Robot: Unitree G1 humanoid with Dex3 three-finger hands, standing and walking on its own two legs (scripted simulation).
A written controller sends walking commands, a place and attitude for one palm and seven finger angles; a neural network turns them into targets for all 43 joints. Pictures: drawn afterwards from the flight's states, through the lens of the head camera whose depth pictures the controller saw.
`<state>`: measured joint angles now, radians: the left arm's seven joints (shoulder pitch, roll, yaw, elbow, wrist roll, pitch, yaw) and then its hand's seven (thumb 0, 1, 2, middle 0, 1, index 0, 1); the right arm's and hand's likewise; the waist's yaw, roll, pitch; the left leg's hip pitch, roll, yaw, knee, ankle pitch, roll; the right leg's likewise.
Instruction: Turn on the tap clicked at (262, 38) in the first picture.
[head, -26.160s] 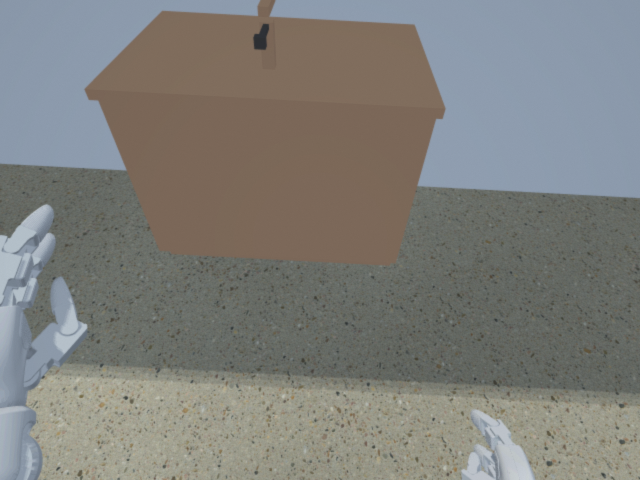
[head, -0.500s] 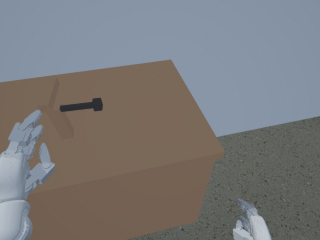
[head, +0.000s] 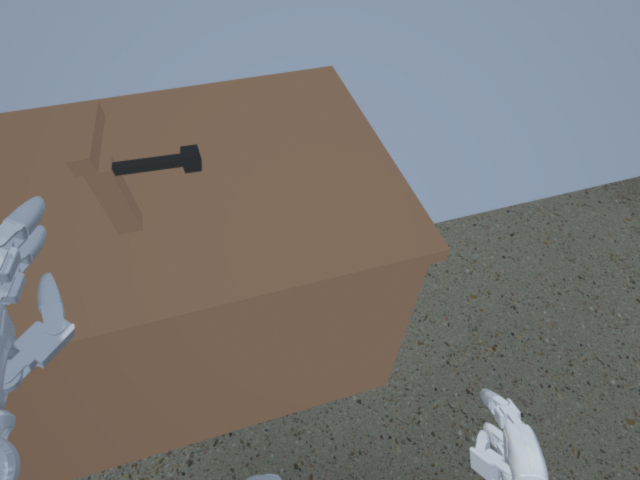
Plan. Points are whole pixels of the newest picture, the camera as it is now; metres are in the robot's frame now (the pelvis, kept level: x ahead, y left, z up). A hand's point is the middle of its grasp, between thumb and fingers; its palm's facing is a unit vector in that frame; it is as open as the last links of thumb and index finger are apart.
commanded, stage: step back with the hand held close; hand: left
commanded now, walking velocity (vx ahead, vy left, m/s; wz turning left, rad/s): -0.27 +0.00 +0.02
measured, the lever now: (191, 158) +0.51 +0.24 +0.11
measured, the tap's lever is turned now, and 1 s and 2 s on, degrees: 86 86 86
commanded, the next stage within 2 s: stop stepping back and stand still in 0.92 s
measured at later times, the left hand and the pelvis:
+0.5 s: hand (33, 399) +0.15 +0.24 +0.17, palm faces +0.42 -0.83 -0.37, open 7.4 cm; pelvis -0.06 -0.01 -0.01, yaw +1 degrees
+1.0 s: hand out of the picture +0.06 +0.23 +0.18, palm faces +0.42 -0.83 -0.36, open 7.4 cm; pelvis -0.14 -0.01 +0.01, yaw +3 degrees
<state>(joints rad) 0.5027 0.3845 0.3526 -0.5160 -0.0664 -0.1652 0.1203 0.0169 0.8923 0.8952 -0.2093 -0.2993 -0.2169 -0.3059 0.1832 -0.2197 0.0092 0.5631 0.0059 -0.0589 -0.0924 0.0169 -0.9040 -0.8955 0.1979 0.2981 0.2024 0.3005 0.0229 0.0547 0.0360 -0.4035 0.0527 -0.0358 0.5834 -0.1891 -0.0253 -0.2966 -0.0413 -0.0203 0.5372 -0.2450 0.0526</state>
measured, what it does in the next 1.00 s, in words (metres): walks backwards: right foot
